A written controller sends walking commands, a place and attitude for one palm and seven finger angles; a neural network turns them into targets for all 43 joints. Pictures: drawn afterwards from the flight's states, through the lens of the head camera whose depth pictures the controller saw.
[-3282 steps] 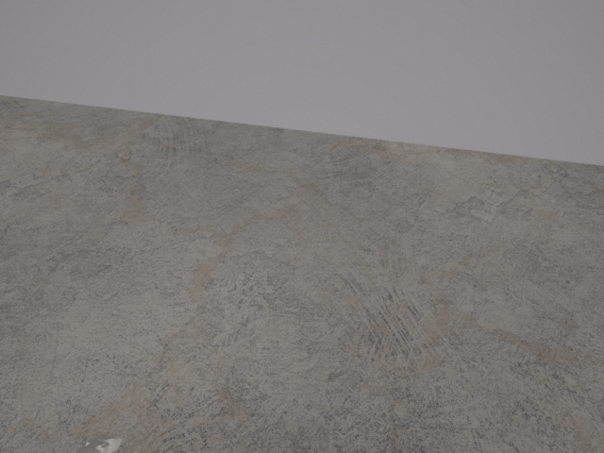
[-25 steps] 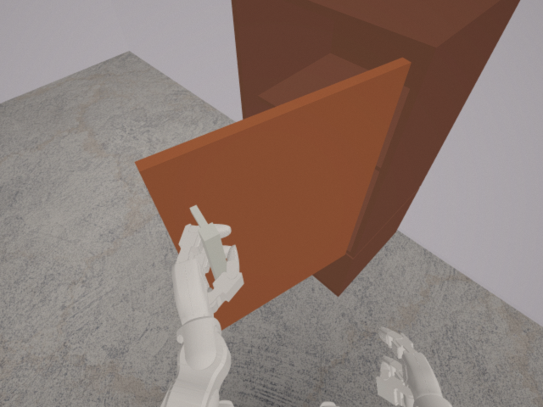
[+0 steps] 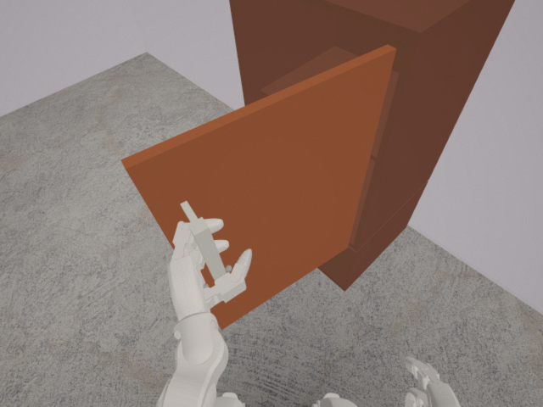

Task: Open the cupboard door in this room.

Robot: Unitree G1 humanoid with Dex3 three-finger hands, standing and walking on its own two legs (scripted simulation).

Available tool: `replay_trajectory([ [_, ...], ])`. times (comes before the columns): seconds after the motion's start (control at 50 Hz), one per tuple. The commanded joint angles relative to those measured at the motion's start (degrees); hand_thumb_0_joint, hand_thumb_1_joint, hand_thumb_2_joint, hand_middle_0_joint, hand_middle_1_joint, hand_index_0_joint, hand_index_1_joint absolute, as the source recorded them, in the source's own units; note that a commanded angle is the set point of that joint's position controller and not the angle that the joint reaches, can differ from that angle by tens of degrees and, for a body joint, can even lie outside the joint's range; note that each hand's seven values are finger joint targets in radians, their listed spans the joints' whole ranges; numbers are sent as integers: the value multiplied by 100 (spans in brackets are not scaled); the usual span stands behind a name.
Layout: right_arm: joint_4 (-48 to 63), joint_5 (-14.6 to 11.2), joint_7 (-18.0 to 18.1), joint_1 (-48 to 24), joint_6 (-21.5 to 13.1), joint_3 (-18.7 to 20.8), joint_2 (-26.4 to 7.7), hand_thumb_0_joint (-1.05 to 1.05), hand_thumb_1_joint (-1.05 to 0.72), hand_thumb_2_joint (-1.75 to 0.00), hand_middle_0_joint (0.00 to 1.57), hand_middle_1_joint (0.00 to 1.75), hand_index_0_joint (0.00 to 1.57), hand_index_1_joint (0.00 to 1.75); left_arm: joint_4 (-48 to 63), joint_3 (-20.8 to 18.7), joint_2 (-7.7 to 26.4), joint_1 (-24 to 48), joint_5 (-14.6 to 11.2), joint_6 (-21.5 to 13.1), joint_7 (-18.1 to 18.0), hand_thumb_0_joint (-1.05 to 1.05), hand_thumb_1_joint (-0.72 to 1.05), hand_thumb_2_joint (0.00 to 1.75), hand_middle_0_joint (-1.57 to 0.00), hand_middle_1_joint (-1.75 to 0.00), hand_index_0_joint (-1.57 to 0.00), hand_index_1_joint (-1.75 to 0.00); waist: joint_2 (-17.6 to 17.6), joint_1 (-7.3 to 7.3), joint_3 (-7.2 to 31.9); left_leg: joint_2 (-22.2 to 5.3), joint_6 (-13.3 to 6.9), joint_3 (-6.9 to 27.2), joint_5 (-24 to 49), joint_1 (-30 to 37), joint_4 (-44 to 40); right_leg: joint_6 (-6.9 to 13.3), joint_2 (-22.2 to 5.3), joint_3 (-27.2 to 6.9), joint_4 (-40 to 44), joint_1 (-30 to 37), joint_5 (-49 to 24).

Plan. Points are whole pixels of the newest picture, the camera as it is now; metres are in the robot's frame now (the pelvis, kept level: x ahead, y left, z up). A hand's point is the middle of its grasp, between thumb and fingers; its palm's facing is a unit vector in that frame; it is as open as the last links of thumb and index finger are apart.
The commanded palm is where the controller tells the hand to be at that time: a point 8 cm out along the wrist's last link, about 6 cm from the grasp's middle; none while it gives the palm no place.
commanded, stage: open thumb and fingers to let go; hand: left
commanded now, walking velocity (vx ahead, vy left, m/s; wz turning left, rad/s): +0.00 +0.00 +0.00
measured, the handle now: (204, 245) +0.35 +0.12 +0.05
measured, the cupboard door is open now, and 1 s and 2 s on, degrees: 80 80 79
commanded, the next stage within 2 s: slide the hand sideways off the handle in 0.50 s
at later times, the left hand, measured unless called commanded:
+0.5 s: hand (224, 268) +0.31 +0.08 +0.05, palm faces +0.26 -0.97 +0.00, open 15.0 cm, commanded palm +0.27 +0.13 +0.05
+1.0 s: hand (211, 296) +0.26 +0.09 +0.05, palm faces -0.17 -0.99 +0.03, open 16.2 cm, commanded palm +0.24 +0.16 +0.05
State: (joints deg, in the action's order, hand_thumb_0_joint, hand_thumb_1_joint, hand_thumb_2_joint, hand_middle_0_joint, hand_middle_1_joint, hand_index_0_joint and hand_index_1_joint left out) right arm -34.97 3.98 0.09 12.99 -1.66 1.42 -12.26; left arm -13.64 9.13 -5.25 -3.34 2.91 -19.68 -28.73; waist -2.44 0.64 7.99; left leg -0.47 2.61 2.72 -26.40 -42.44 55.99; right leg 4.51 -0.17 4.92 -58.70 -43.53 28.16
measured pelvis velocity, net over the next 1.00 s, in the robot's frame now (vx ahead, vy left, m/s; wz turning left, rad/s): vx -0.01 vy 0.06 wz -0.04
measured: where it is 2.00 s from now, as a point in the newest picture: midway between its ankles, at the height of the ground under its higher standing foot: outside the picture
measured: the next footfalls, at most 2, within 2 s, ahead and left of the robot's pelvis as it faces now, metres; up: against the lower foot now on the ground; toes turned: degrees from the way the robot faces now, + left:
none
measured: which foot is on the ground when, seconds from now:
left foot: down 0.00-1.00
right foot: down 0.00-1.00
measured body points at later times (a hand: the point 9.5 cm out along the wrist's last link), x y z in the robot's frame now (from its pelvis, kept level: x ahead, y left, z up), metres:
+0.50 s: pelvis -0.01 +0.04 +0.00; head +0.03 +0.02 +0.44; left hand +0.29 +0.13 +0.05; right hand +0.16 -0.18 -0.11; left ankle +0.01 +0.16 -0.67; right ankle +0.01 -0.06 -0.67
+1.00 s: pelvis -0.01 +0.06 -0.01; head +0.03 +0.05 +0.44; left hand +0.27 +0.15 +0.05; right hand +0.14 -0.17 -0.10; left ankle +0.01 +0.16 -0.67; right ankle +0.01 -0.06 -0.67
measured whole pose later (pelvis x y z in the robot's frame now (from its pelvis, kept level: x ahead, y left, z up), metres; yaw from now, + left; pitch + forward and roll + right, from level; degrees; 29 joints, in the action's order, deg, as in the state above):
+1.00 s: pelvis -0.01 +0.06 -0.01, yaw -2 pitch +12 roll -1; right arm -26.8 0.4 -0.9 15.3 -2.5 -0.7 -12.5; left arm -6.1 13.7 0.6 -6.7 -0.8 -17.6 -5.4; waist -1.9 0.9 7.2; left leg 0.9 -1.6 -0.6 -28.4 -44.9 61.5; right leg -0.4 -1.5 1.5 -60.6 -45.0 27.3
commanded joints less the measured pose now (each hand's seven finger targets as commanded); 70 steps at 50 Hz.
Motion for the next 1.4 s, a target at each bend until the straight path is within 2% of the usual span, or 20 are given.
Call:
replay_trajectory([
  [0.0,874,-21,51,-509,-322,95,-354,0,-90,-90,20,30,20,30,1137,-122,102,1201,54,-505,-32,0,-29,39,-32,-122,-32,-122,1146,40,1368,240,-281,-199,641,-133,-205,-548,-466,-1257,1551,1618,-1679],
  [0.06,881,-23,31,-506,-336,106,-355,0,-90,-90,20,30,20,30,1050,-103,53,1130,72,-527,-47,0,-50,30,-30,-120,-30,-120,942,-8,1386,236,-284,-222,685,-55,-236,-495,-420,-1171,1491,1543,-1624],
  [0.1,893,-24,14,-510,-345,109,-363,0,-90,-90,20,30,20,30,962,17,-77,1205,95,-522,-72,0,-50,30,-30,-120,-30,-120,974,43,1285,229,-304,-249,632,25,-258,-471,-360,-1033,1489,1353,-1401],
  [0.24,911,-25,14,-500,-336,93,-398,0,-90,-90,20,30,20,30,861,31,-54,1656,189,-506,-196,0,-50,30,-24,-85,-24,-85,798,62,1237,214,-337,-254,586,182,-329,-344,-191,-715,1356,1029,-940],
  [0.28,913,-16,1,-552,-336,86,-381,0,-90,-90,20,30,20,30,742,185,-261,1774,242,-485,-281,0,-50,30,-22,-75,-22,-75,759,102,1189,191,-341,-245,573,279,-352,-330,-134,-557,1252,813,-902],
  [0.36,961,8,-16,-539,-310,72,-361,0,-90,-90,20,30,20,30,733,180,-323,1697,305,-381,-417,0,-50,30,-19,-55,-19,-55,702,10,1403,187,-326,-231,770,348,-393,-285,-65,-405,1074,901,-1160],
  [0.46,960,10,-4,-641,-237,25,-350,0,-90,-90,20,30,20,30,576,159,-368,1955,320,-214,-540,0,-50,30,-15,-30,-15,-30,655,24,1224,167,-306,-190,635,320,-449,-267,-22,-323,1064,731,-893],
  [0.58,928,13,-11,-679,-209,9,-341,0,-90,-90,20,30,20,30,537,247,-545,2156,280,-128,-598,0,-50,30,-15,-30,-15,-30,663,43,1319,152,-294,-160,611,382,-478,-257,7,-243,1013,663,-803],
  [0.6,783,-15,-9,-234,-179,11,-549,0,-90,-90,20,30,20,30,672,1388,82,1982,1024,-338,640,0,-50,30,-15,-30,-15,-30,850,532,1105,116,-394,-172,727,533,-318,-251,-18,-388,930,443,-1294],
  [0.62,967,-88,18,-212,-178,58,-540,0,-90,-90,20,30,20,30,981,963,461,2217,811,-566,1310,0,-50,30,-15,-30,-15,-30,642,362,1426,148,-420,-151,881,498,-268,-203,-74,-388,826,633,-1561],
  [0.66,1144,-203,57,-236,-199,35,-549,0,-90,-90,20,30,20,30,1283,1165,480,2199,463,-685,2318,0,-50,30,-15,-30,-15,-30,231,342,1607,146,-414,-127,884,706,-282,-181,-77,-408,754,643,-1563],
  [0.68,1214,-289,86,-219,-233,21,-568,0,-90,-90,20,30,20,30,1200,1158,486,2062,173,-618,2747,0,-50,30,-15,-30,-15,-30,284,353,1496,142,-415,-100,781,731,-334,-188,-51,-402,817,657,-1443],
  [0.72,1410,-437,135,-317,-312,-37,-572,0,-90,-90,20,30,20,30,1274,1013,200,1827,-567,-396,3126,0,-50,30,-15,-30,-15,-30,386,287,1249,127,-389,-29,507,754,-504,-222,18,-283,943,601,-1011],
  [0.76,1459,-497,137,-341,-396,-46,-589,0,-90,-90,20,30,20,30,1316,799,57,1531,-935,-201,3039,0,-50,30,-15,-30,-15,-30,494,201,1119,96,-340,65,465,778,-646,-235,46,-139,906,528,-837],
  [0.8,1526,-488,98,-340,-416,-31,-626,0,-90,-90,20,30,20,30,1466,566,191,1193,-939,-106,2771,0,-50,30,-15,-30,-15,-30,599,112,1055,103,-322,64,429,687,-665,-248,35,-95,866,502,-766],
  [0.86,1644,-403,-1,-275,-426,11,-620,0,-90,-90,20,30,20,30,1879,488,433,843,-517,-176,2400,0,-50,30,-15,-30,-15,-30,455,4,1248,94,-306,48,759,671,-551,-211,5,-121,642,490,-967],
  [0.98,1836,-362,-51,-233,-303,8,-619,0,-90,-90,20,30,20,30,2251,352,788,193,-203,-201,2295,0,-50,30,-15,-30,-15,-30,506,-18,1048,87,-316,-28,599,393,-423,-200,21,-208,583,442,-858],
  [1.16,1879,-397,94,-196,-368,-34,-604,0,-90,-90,20,30,20,30,2869,119,960,-311,-584,-137,2621,0,-50,30,-15,-30,-15,-30,394,49,1174,117,-337,-58,829,410,-260,-240,59,-227,580,581,-1207],
  [1.24,1896,-407,127,-160,-416,-19,-617,0,-90,-90,20,30,20,30,3038,-278,1268,-920,-736,-140,2829,0,-50,30,-15,-30,-15,-30,355,-89,1286,146,-322,-79,1144,351,-200,-217,67,-250,496,815,-1585],
  [1.38,1953,-415,142,-115,-512,5,-622,0,-90,-90,20,30,20,30,3385,-321,1339,-1368,-847,-201,3119,0,-50,30,-15,-30,-15,-30,368,18,1200,159,-328,-105,1114,229,-28,-270,55,-275,443,675,-1642],
])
